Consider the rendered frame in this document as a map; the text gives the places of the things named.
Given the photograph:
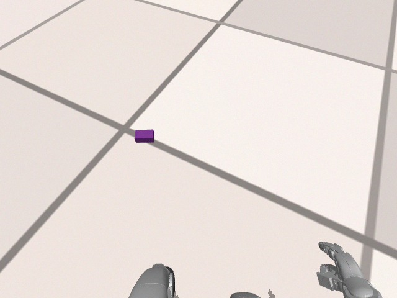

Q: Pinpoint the right robot hand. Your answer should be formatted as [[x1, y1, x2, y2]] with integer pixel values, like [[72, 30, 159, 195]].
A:
[[316, 242, 365, 293]]

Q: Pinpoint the small box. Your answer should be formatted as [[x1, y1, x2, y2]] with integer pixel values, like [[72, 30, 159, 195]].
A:
[[135, 130, 154, 143]]

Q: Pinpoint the right robot arm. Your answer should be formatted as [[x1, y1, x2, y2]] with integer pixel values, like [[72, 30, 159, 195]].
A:
[[342, 276, 382, 298]]

